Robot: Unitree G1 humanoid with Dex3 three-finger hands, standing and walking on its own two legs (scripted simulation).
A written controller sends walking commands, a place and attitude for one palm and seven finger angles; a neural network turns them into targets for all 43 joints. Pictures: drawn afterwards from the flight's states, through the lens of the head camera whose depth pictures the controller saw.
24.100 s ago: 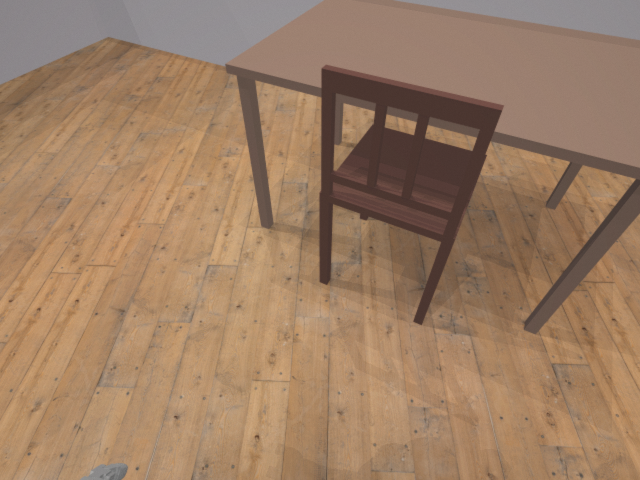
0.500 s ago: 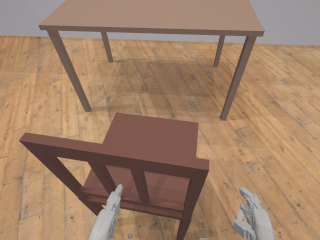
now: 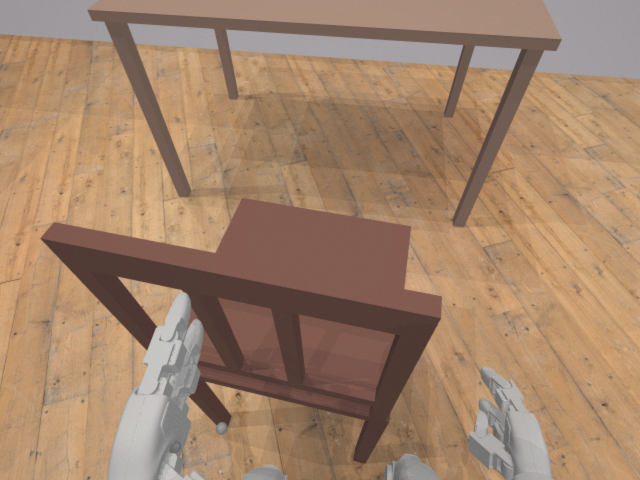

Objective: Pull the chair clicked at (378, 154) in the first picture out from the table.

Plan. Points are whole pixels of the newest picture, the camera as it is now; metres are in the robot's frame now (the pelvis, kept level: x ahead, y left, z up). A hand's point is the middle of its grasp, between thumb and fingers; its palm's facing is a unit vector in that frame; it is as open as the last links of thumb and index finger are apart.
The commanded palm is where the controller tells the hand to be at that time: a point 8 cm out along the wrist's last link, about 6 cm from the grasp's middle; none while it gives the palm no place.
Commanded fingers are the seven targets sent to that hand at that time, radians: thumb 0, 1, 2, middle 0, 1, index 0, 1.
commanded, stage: draw the hand back to the body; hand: left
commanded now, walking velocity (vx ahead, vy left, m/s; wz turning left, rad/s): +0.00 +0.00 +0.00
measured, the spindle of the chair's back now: (219, 330) +0.31 +0.16 -0.02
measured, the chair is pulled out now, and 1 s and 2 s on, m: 0.69 0.69 0.69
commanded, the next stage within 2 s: step back with the hand held close in 1.30 s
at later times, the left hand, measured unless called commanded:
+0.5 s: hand (91, 397) +0.17 +0.20 +0.15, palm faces +0.27 -0.88 -0.40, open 15.2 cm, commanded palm +0.13 +0.24 +0.19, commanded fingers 0.00 0.17 0.55 -0.10 -0.15 -0.10 -0.15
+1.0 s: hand out of the picture +0.22 +0.27 +0.25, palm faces +0.51 -0.72 -0.47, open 8.4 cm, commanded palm +0.17 +0.30 +0.26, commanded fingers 0.00 0.90 0.90 -0.20 -0.30 -0.20 -0.30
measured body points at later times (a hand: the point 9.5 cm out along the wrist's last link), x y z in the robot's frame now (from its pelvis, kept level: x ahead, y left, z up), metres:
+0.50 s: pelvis +0.01 +0.00 +0.06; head +0.01 -0.03 +0.51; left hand +0.15 +0.24 +0.18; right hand +0.19 -0.22 -0.02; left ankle -0.03 +0.13 -0.65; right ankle +0.03 -0.13 -0.65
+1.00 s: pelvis +0.03 -0.01 +0.08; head +0.03 -0.04 +0.53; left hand +0.19 +0.30 +0.28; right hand +0.22 -0.23 -0.02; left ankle -0.03 +0.13 -0.65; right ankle +0.03 -0.13 -0.65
